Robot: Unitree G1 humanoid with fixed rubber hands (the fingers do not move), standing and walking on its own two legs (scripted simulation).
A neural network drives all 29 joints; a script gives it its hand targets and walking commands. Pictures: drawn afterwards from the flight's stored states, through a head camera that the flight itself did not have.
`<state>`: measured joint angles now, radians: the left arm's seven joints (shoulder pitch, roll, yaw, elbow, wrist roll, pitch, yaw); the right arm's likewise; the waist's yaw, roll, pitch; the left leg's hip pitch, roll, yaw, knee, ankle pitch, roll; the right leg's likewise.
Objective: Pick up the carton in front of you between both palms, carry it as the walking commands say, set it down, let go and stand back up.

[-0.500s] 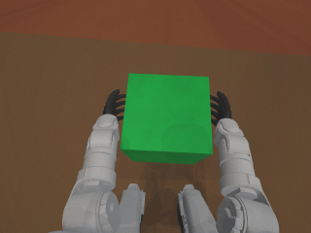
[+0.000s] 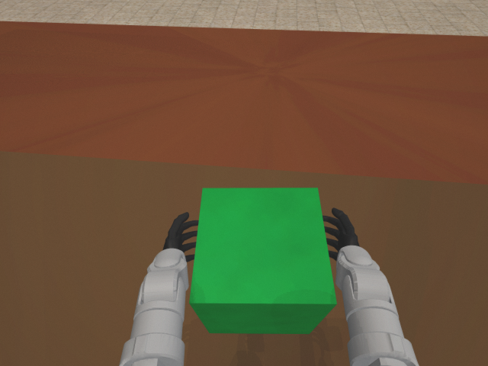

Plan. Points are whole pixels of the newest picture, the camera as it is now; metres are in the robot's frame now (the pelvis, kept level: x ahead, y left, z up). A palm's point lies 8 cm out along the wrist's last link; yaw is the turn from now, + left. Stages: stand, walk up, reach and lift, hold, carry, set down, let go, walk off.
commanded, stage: reach and lift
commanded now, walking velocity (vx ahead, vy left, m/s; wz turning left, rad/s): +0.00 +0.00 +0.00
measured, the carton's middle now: (259, 266) +0.32 +0.00 -0.07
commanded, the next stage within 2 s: hold in 1.10 s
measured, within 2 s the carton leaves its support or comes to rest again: neither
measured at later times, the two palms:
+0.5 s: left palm (168, 253) +0.29 +0.15 +0.04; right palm (353, 248) +0.29 -0.15 +0.04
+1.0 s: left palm (168, 247) +0.29 +0.15 +0.05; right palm (354, 242) +0.30 -0.15 +0.05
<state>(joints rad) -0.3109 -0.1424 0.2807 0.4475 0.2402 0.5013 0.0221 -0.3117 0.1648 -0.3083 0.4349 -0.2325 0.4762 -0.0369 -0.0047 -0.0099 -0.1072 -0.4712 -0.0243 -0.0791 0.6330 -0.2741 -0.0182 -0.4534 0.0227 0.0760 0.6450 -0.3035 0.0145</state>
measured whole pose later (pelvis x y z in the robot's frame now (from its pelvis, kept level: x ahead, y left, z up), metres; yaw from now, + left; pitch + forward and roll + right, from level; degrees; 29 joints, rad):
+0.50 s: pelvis -0.01 +0.00 +0.01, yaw +0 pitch -4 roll +0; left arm -0.33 -0.17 0.30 0.38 0.30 0.63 0.00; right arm -0.35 0.18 -0.33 0.40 -0.31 0.59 0.00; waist 0.00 -0.01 0.02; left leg -0.20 -0.02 -0.08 0.48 -0.21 -0.01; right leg -0.19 0.02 0.08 0.49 -0.23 0.01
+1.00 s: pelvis +0.01 +0.00 +0.02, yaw +0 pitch -5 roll +0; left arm -0.25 -0.15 0.21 0.29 0.28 0.70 0.01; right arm -0.27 0.15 -0.24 0.30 -0.28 0.66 0.00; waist 0.00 -0.01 0.01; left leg -0.11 -0.01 -0.08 0.39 -0.19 -0.01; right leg -0.09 0.01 0.08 0.39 -0.22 0.01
